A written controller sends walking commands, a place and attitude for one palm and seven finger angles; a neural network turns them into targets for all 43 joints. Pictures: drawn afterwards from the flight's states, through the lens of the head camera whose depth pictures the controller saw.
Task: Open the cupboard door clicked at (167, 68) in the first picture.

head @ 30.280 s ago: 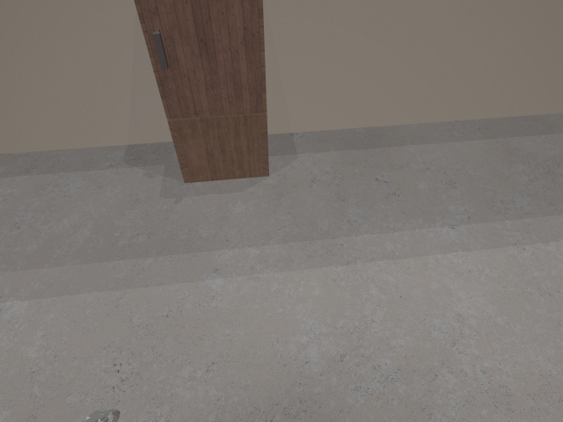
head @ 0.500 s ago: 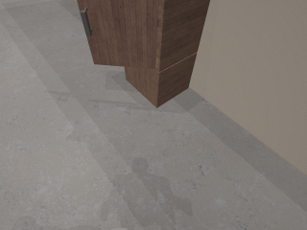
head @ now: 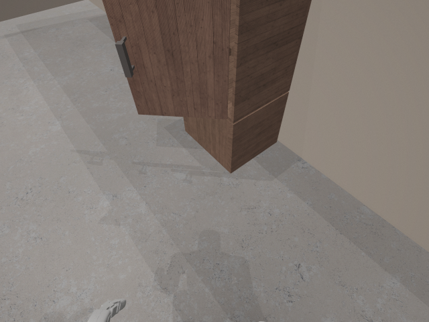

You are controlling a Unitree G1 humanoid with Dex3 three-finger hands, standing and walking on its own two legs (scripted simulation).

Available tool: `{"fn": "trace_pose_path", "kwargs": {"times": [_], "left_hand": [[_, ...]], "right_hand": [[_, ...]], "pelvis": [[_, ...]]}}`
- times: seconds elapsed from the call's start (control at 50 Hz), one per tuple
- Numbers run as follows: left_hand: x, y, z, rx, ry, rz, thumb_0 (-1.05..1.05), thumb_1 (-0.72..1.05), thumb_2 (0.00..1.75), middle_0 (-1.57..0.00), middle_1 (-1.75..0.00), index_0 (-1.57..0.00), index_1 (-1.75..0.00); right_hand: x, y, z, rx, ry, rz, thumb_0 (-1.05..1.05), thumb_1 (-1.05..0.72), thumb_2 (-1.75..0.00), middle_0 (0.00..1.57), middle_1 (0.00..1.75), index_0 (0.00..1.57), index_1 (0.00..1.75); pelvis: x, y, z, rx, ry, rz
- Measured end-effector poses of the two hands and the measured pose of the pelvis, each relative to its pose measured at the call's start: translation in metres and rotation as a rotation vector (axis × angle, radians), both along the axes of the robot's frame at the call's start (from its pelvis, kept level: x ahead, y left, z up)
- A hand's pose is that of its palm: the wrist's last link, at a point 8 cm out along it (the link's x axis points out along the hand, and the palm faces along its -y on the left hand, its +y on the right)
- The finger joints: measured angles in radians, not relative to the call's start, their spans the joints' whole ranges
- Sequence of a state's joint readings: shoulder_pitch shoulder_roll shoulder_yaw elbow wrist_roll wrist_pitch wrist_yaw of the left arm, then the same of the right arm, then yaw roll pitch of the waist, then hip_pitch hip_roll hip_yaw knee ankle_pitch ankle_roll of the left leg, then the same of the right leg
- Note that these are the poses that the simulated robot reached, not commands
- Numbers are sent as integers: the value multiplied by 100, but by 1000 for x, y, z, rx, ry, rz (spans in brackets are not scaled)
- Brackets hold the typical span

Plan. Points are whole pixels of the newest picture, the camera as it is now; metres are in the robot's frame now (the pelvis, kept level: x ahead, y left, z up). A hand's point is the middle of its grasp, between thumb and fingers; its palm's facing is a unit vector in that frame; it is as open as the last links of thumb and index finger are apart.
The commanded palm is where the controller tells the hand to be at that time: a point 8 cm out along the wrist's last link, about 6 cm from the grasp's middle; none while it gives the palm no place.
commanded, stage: take the last steps up to it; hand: left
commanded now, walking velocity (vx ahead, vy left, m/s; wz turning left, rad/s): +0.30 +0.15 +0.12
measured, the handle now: (126, 56) +0.99 +0.36 -0.03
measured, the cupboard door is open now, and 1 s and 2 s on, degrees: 45 45 45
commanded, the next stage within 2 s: come to a stop and stand still in 0.88 s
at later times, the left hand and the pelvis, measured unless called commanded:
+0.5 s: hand out of the picture +0.08 +0.25 -0.17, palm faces +0.20 -0.96 -0.18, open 7.4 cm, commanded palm none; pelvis +0.18 +0.08 -0.01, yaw +4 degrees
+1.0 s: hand (120, 189) +0.47 +0.29 -0.15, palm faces +0.04 -0.98 -0.21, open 7.4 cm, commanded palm none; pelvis +0.35 +0.10 +0.00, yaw +3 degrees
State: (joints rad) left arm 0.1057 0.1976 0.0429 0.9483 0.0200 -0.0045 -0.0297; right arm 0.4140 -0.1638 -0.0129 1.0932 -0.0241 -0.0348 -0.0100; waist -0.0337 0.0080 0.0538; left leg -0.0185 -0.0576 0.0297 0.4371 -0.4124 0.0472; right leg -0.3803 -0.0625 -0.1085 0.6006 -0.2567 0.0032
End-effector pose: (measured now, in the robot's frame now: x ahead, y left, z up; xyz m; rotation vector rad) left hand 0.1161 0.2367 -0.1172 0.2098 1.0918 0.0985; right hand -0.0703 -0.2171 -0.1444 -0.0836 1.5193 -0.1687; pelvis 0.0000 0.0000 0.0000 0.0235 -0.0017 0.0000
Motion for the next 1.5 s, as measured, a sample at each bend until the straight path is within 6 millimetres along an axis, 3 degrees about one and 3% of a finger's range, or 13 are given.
{"fn": "trace_pose_path", "kwargs": {"times": [0.1,0.26,0.4,0.5,0.56,0.62,0.72,0.84,0.94,1.08,1.26,1.38,1.5], "left_hand": [[19,-13,3,-10,-48,65,1,91,89,-20,-30,-20,-30],[-24,7,5,4,151,201,-1,95,89,-20,-30,-20,-30],[-57,30,-4,-38,363,293,0,93,89,-20,-30,-20,-30],[-49,57,-27,-77,482,321,1,91,89,-20,-30,-20,-30],[-11,76,-29,-73,466,291,1,91,89,-20,-30,-20,-30],[49,94,-25,-63,369,253,1,91,89,-20,-30,-20,-30],[159,110,-11,-50,177,181,1,91,89,-20,-30,-20,-30],[274,110,4,-28,19,84,1,91,89,-20,-30,-20,-30],[338,100,-1,-5,-57,37,1,91,89,-20,-30,-20,-30],[327,98,-3,-19,64,100,0,91,89,-20,-30,-20,-30],[302,142,-27,-17,228,172,0,93,89,-20,-30,-20,-30],[298,156,-27,-7,260,189,1,92,89,-20,-30,-20,-30],[295,149,-16,10,250,165,1,91,89,-20,-30,-20,-30]], "right_hand": [[42,-18,-4,-1,32,36,1,-91,-90,20,30,20,30],[189,-22,22,-31,-175,121,1,-92,-90,19,30,20,30],[321,25,29,-21,-330,233,1,-92,-90,19,30,20,30],[396,73,22,-41,-438,288,0,-91,-90,19,30,20,30],[406,93,24,-44,-440,271,0,-91,-90,19,30,20,30],[398,104,25,-44,-393,226,0,-92,-90,19,30,20,30],[383,94,27,-82,-297,161,-2,-95,-90,20,30,21,30],[356,94,15,-57,-132,89,-1,-93,-90,20,30,20,30],[350,95,-6,-13,-12,35,0,-92,-90,20,30,20,30],[417,100,8,-16,-37,42,1,-92,-90,19,30,20,30],[521,124,11,-79,-229,90,1,-92,-90,19,30,20,30],[556,135,20,-96,-300,146,0,-92,-90,20,30,20,30],[561,124,20,-86,-340,140,0,-91,-90,20,30,21,30]], "pelvis": [[30,-7,0,-16,-26,57],[84,1,20,1,4,69],[141,40,15,-11,16,79],[184,80,-5,-25,13,76],[201,92,-2,-21,4,63],[220,101,6,-17,0,57],[253,113,14,-6,-1,45],[297,114,12,10,-8,32],[338,104,-4,12,-14,26],[373,108,10,-19,-6,39],[405,140,0,-43,-12,27],[402,145,3,-40,-5,22],[391,136,6,-42,10,9]]}}
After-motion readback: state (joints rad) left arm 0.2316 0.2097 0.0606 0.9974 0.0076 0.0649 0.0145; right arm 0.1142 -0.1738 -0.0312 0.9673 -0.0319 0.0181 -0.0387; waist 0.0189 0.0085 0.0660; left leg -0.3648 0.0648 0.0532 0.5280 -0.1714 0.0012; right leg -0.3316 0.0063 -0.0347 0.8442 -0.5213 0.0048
